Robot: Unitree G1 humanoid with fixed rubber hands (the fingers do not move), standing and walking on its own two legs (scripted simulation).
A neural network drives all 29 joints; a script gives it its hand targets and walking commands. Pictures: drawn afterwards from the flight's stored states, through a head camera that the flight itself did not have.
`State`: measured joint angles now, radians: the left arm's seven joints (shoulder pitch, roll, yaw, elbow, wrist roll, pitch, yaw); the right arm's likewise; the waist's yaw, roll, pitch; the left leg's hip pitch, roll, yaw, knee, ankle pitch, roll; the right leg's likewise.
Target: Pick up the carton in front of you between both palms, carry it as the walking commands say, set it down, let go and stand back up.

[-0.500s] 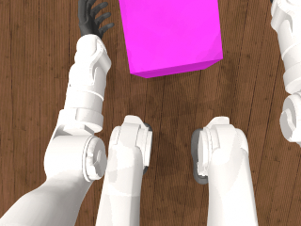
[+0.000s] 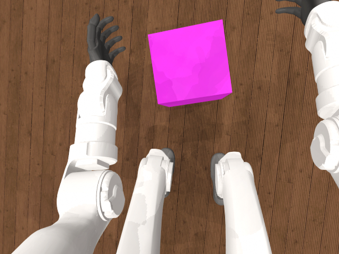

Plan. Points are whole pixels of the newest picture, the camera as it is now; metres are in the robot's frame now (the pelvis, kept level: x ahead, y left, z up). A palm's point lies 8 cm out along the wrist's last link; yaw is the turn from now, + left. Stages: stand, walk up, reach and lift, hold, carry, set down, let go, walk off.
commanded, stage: set down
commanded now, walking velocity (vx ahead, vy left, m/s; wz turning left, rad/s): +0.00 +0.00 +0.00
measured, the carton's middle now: (190, 72) +0.53 +0.01 -0.42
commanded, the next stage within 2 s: let go in 0.24 s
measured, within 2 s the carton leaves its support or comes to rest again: neither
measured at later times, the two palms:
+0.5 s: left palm (62, 66) +0.45 +0.17 +0.02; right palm out of the picture +0.50 -0.23 +0.02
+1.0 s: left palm out of the picture +0.31 +0.24 +0.14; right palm out of the picture +0.34 -0.22 +0.13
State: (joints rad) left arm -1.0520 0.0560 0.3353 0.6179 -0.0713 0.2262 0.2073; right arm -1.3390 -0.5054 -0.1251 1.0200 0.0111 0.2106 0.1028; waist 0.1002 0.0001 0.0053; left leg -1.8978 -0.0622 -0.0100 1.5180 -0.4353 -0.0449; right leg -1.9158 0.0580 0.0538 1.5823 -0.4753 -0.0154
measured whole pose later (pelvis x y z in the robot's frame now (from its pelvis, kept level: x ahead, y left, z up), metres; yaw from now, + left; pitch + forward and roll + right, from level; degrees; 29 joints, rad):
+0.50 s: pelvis +0.04 +0.00 +0.13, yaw -3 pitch +42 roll +2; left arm -0.68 0.05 0.29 0.58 0.09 0.14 0.05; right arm -0.93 -0.30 -0.28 0.85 -0.14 0.15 0.04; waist 0.07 0.00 -0.08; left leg -1.42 -0.03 -0.03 0.99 -0.30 -0.03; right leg -1.43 0.07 0.06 1.03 -0.32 -0.01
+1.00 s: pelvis +0.11 +0.02 +0.22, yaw -3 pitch +15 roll +0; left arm 0.12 0.18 0.04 0.44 -0.02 0.01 -0.05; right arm -0.04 -0.22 -0.12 0.59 -0.02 -0.01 0.02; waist 0.07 0.03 -0.03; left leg -0.56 -0.04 -0.05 0.58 -0.28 0.01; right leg -0.54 0.03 0.06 0.58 -0.29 0.00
